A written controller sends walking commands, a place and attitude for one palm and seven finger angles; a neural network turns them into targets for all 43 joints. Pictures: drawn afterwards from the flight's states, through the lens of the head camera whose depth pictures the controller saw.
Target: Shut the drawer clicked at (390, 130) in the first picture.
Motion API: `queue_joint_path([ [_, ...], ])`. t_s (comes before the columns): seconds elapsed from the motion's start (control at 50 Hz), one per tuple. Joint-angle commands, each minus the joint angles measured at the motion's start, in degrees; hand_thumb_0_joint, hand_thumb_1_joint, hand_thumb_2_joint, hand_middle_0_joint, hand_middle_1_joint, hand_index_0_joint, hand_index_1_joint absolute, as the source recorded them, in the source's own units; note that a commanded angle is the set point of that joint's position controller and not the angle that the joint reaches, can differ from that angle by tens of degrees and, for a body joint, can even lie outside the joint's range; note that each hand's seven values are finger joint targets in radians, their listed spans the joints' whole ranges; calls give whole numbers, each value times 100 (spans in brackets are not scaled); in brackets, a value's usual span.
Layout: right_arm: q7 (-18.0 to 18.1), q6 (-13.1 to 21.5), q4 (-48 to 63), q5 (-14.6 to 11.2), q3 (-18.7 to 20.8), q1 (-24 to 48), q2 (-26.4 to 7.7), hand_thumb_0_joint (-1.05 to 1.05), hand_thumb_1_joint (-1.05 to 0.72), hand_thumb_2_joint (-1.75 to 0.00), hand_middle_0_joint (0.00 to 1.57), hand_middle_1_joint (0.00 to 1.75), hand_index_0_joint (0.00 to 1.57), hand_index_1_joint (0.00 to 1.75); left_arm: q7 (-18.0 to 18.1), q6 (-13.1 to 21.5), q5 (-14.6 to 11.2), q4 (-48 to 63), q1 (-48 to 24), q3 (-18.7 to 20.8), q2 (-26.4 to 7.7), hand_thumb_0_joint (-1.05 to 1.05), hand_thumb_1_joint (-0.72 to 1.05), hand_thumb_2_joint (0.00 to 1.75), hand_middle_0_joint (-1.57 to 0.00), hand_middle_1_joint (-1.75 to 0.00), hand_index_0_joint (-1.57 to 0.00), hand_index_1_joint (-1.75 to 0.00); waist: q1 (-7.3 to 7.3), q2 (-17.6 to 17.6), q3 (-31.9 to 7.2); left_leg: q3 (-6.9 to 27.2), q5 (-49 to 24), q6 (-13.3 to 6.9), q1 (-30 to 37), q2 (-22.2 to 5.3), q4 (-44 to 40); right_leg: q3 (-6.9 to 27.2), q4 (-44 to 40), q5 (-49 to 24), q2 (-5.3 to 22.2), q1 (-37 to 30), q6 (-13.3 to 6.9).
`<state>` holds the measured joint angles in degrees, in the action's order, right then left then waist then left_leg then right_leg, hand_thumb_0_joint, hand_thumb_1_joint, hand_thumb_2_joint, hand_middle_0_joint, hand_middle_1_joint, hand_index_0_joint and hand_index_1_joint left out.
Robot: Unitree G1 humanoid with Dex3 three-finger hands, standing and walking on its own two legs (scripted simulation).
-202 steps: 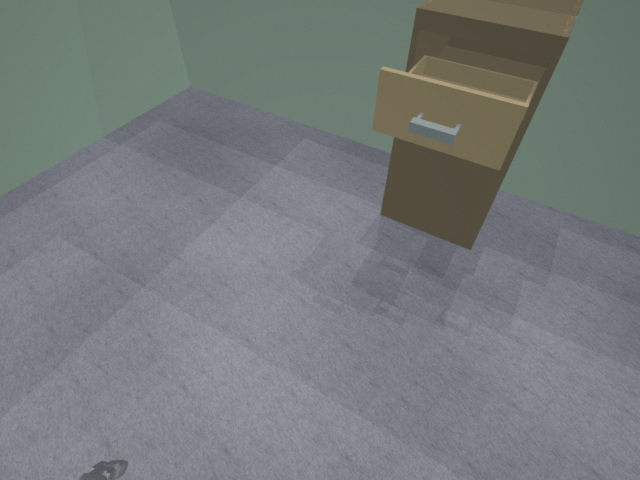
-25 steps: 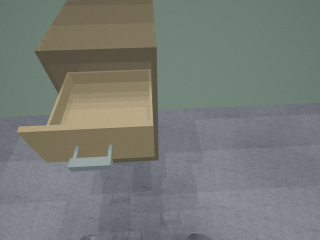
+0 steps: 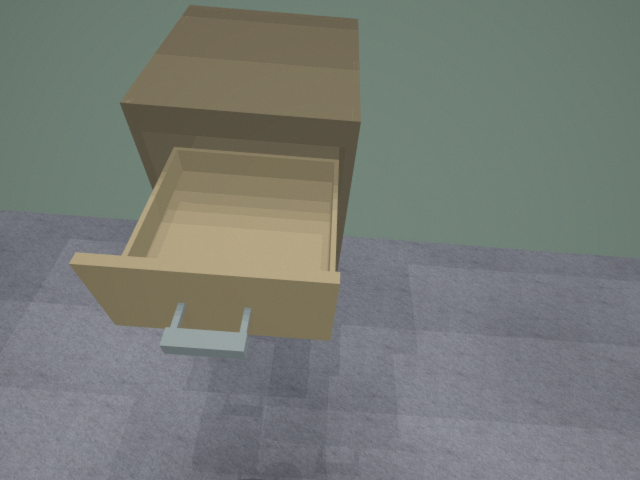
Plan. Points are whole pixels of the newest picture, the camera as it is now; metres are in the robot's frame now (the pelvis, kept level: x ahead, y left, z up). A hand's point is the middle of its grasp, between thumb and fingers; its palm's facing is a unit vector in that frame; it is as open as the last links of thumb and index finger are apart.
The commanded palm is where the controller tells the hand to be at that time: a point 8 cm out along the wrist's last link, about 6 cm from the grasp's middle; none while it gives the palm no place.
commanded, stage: come to a stop and stand still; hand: left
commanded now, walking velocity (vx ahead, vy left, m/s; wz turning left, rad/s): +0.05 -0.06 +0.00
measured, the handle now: (209, 327) +0.32 +0.20 -0.06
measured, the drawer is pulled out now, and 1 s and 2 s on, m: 0.30 0.30 0.30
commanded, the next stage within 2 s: look again from close up in 1.10 s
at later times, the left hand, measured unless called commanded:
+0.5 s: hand out of the picture -0.03 +0.11 -0.18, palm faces +0.03 -0.99 -0.15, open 7.4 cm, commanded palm none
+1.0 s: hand out of the picture -0.01 +0.11 -0.17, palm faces +0.06 -0.98 -0.17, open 7.4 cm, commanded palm none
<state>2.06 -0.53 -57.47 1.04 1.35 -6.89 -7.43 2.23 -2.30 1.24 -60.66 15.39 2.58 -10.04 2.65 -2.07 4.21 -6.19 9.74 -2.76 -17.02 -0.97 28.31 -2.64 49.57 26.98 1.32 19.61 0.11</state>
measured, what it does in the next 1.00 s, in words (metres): steps on the spot: right foot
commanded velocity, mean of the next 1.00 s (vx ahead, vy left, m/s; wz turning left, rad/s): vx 0.00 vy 0.00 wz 0.00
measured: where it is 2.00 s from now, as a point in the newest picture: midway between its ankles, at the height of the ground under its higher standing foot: outside the picture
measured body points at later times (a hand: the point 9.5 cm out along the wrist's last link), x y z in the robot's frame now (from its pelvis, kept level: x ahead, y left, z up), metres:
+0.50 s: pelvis -0.02 -0.04 +0.00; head -0.02 -0.04 +0.45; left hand -0.03 +0.16 -0.16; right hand -0.07 -0.27 -0.16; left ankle +0.06 +0.10 -0.73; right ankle -0.06 -0.14 -0.73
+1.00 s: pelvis +0.02 -0.04 +0.00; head +0.04 -0.04 +0.45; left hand -0.01 +0.16 -0.16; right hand +0.01 -0.25 -0.16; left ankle +0.06 +0.10 -0.73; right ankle -0.06 -0.14 -0.73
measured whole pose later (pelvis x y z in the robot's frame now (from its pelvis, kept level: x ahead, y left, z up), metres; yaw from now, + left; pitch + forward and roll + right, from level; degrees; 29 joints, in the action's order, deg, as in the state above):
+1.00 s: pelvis +0.02 -0.04 +0.00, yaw +0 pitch -1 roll +1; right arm 2.4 0.0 -67.0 0.5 0.8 -15.9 -6.8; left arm 2.9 0.3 0.7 -65.0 19.1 0.5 -5.9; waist 0.2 -0.7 2.0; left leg -4.0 10.0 1.5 -14.3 -2.9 25.5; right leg -3.1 24.1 20.6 0.2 2.5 -1.2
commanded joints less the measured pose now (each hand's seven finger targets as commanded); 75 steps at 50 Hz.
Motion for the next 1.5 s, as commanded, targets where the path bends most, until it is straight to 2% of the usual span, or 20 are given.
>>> queue_joint_path([
  [0.0, 26, 62, 153, -11, 235, -226, -931, 0, -90, -90, 20, 30, 20, 30, -8, 72, 9, 103, 550, 22, -193, 0, 90, 90, -20, -30, -20, -30, -218, 800, -771, 1380, -669, -742, 740, -1550, -1345, 226, -74, 65, 193, 88, 131],
  [0.06, -21, 40, -6, -11, 275, -390, -974, 0, -90, -90, 20, 30, 20, 30, -6, 98, 0, 50, 586, -53, -111, 0, 90, 90, -20, -30, -20, -30, -275, 863, -715, 1433, -73, -659, 757, -1464, -1397, 85, -1252, -64, 169, -263, 111],
  [0.1, -46, 19, -82, -49, 291, -397, -942, 0, -90, -90, 20, 30, 20, 30, 10, 147, 9, -145, 965, -65, -140, 0, 90, 90, -20, -30, -20, -30, -155, 701, -727, 1205, 321, -343, 593, -1155, -1139, -11, -2526, -1018, 119, -820, 83],
  [0.16, -115, 9, -143, -90, 196, -457, -525, 0, -90, -90, 20, 30, 20, 30, 17, 264, 0, -145, 621, -73, -551, 0, 90, 90, -20, -30, -20, -30, -373, -190, -318, 553, 407, 289, 565, -396, -618, 963, -3366, -989, 876, -331, -283],
  [0.18, -122, -24, -181, -65, 182, -439, -470, 0, -90, -90, 20, 30, 20, 30, 13, 306, -16, -132, 413, -77, -571, 0, 90, 90, -20, -30, -20, -30, -409, -873, -141, 494, 271, 318, 742, -353, -424, 1040, -3575, -737, 894, 83, -311],
  [0.2, -123, -34, -245, -51, 178, -549, -483, 0, -90, -90, 20, 30, 20, 30, 11, 305, -23, -111, 250, -91, -499, 0, 90, 90, -20, -30, -20, -30, -459, -937, 49, 492, 198, 321, 848, -365, -374, 1020, -3701, -395, 899, 353, -326],
  [0.26, -104, -9, -493, -45, 105, -794, -492, 0, -90, -90, 20, 30, 20, 30, 1, 290, -48, -164, 284, -118, -423, 0, 90, 90, -20, -30, -20, -30, -469, -279, 208, 568, -2, 303, 984, -439, -544, 832, -3653, -237, 685, 366, -259],
  [0.36, -89, -66, -679, -18, 52, -1076, -475, 0, -90, -90, 20, 30, 20, 30, 1, 220, -57, -260, 462, -99, -397, 0, 90, 90, -20, -30, -20, -30, -396, -12, 690, 582, 465, 342, 655, -412, -572, 819, -3804, 579, 612, 575, -267],
  [0.52, -18, 28, -825, -10, 7, -1516, -331, 0, -90, -90, 20, 30, 20, 30, 1, 249, -102, -353, 648, -94, -190, 0, 90, 90, -20, -30, -20, -30, -294, 388, 368, 725, 247, 307, 404, -479, -772, 602, -3370, -346, 455, -152, -273],
  [0.66, 30, 119, -896, -47, 10, -1643, -289, 0, -90, -90, 20, 30, 20, 30, 42, 286, -109, -415, 806, -110, -28, 0, 90, 90, -20, -30, -20, -30, -247, 266, -8, 715, -744, 227, 653, -599, -626, 415, -3151, -1542, 413, -670, -218],
  [0.96, 38, 101, -833, -60, 15, -1302, -363, 0, -90, -90, 20, 30, 20, 30, 82, 304, -63, -395, 950, -125, -31, 0, 90, 90, -20, -30, -20, -30, -287, 113, 187, 638, -1169, 184, 944, -604, -519, 367, -3154, -2117, 448, -659, -134],
  [1.16, 50, 111, -710, -55, -10, -1028, -549, 0, -90, -90, 20, 30, 20, 30, 63, 313, -62, -385, 929, -112, -177, 0, 90, 90, -20, -30, -20, -30, -269, 140, -19, 603, -1486, 200, 1095, -576, -429, 348, -3149, -2773, 497, -958, -106],
  [1.18, -55, 216, -232, -88, -26, -437, -713, 0, -90, -90, 20, 30, 20, 30, 248, 524, 60, -393, 1223, -183, -336, 0, 90, 90, -20, -30, -20, -30, -77, 152, 188, 337, -1220, 297, 535, -513, 929, 947, -3331, -4930, 808, -517, 164],
  [1.2, -112, 170, -42, -50, -36, -784, -398, 0, -90, -90, 20, 30, 20, 30, 208, 585, 75, -67, 876, -125, -572, 0, 90, 90, -20, -30, -20, -30, -449, -110, -8, 435, 501, 217, -29, -275, 882, 762, -2856, -5374, 979, -1041, -81],
  [1.22, -109, 152, -43, -39, -25, -973, -396, 0, -90, -90, 20, 30, 20, 30, 177, 606, 45, 13, 707, -158, -535, 0, 90, 90, -20, -30, -20, -30, -497, -356, -189, 352, 680, 178, -111, -254, 807, 653, -2663, -5120, 878, -1172, -302],
  [1.26, -85, 228, 38, -11, -47, -1273, -571, 0, -90, -90, 20, 30, 20, 30, 167, 644, 6, 209, 796, -138, -529, 0, 90, 90, -20, -30, -20, -30, -497, -404, -903, 348, -580, 47, 311, -191, 553, 422, -1896, -6389, 670, -1704, -315],
  [1.3, -33, 247, 86, -38, -17, -1287, -735, 0, -90, -90, 20, 30, 20, 30, 160, 574, -45, 279, 961, -129, -519, 0, 90, 90, -20, -30, -20, -30, -406, 0, -934, 426, -1854, -39, 616, -369, 742, 369, -1759, -5767, 562, -1453, -236],
  [1.34, -18, 205, 134, -41, -35, -1205, -775, 0, -90, -90, 20, 30, 20, 30, 151, 459, -28, 358, 942, -145, -493, 0, 90, 90, -20, -30, -20, -30, -349, 138, -448, 521, -2047, -73, 519, -485, 718, 349, -1914, -4600, 436, -1103, -212],
  [1.38, -21, 169, 181, -54, -60, -1080, -765, 0, -90, -90, 20, 30, 20, 30, 137, 386, -29, 399, 973, -172, -470, 0, 90, 90, -20, -30, -20, -30, -288, -63, -163, 624, -1633, -64, 323, -499, 615, 385, -2191, -3660, 398, -949, -201],
  [1.48, -49, 147, 158, -29, -64, -935, -877, 0, -90, -90, 20, 30, 20, 30, 92, 274, -39, 538, 811, -196, -516, 0, 90, 90, -20, -30, -20, -30, -222, 368, 3, 912, -1056, -90, 227, -566, 79, 337, -2404, -1655, 239, -815, -203],
])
